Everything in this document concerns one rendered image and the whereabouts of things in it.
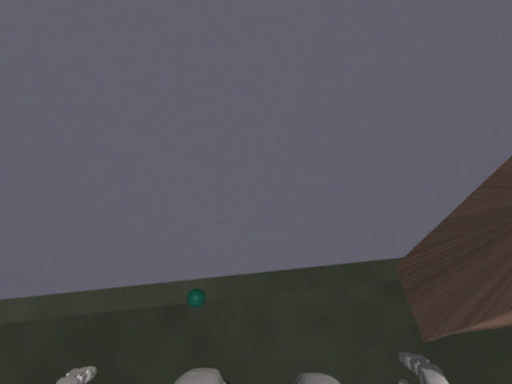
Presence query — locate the bookshelf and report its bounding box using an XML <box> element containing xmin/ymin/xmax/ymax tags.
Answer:
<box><xmin>394</xmin><ymin>156</ymin><xmax>512</xmax><ymax>342</ymax></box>

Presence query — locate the ball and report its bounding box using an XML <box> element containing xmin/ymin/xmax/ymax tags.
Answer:
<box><xmin>187</xmin><ymin>289</ymin><xmax>206</xmax><ymax>308</ymax></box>

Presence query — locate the left robot hand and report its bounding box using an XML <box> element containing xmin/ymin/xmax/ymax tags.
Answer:
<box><xmin>56</xmin><ymin>366</ymin><xmax>97</xmax><ymax>384</ymax></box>

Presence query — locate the right robot hand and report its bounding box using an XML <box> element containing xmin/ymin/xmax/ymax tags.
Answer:
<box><xmin>398</xmin><ymin>352</ymin><xmax>449</xmax><ymax>384</ymax></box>

